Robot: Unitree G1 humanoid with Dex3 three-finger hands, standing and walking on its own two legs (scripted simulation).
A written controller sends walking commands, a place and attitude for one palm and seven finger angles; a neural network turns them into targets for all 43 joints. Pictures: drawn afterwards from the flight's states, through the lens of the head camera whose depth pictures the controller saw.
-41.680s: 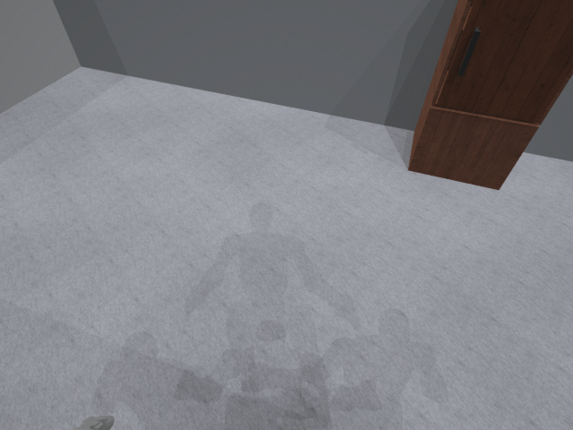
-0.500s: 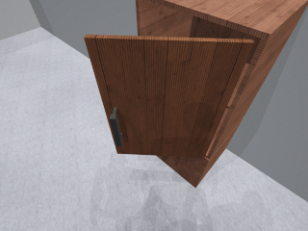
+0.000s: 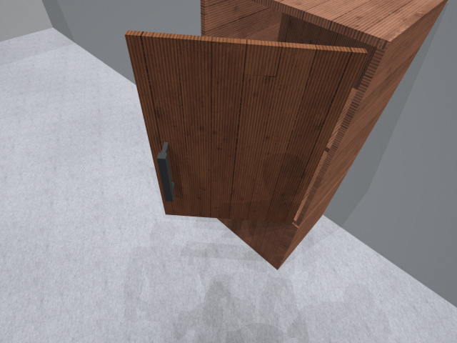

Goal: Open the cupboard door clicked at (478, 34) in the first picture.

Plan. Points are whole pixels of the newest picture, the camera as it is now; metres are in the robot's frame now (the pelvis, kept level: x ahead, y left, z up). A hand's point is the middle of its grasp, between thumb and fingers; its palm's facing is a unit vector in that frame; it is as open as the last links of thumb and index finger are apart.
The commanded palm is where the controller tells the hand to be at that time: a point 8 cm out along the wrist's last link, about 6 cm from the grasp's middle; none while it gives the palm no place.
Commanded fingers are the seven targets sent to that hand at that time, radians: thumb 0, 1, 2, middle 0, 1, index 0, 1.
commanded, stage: come to a stop and stand still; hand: left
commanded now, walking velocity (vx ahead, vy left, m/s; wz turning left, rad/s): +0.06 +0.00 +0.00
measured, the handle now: (167, 173) +0.52 +0.19 -0.09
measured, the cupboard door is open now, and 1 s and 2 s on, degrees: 40 40 40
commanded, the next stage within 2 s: look again from close up in 0.70 s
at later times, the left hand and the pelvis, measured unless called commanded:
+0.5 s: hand out of the picture +0.01 +0.17 -0.17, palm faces +0.02 -0.99 -0.15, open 7.4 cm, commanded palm none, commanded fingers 0.00 0.90 0.90 -0.20 -0.30 -0.20 -0.30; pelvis +0.03 +0.01 +0.01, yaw +0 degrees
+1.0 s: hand out of the picture +0.04 +0.19 -0.17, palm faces -0.01 -0.98 -0.21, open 7.4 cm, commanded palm none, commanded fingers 0.00 0.90 0.90 -0.20 -0.30 -0.20 -0.30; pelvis +0.02 +0.01 +0.01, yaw +0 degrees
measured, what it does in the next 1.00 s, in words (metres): stands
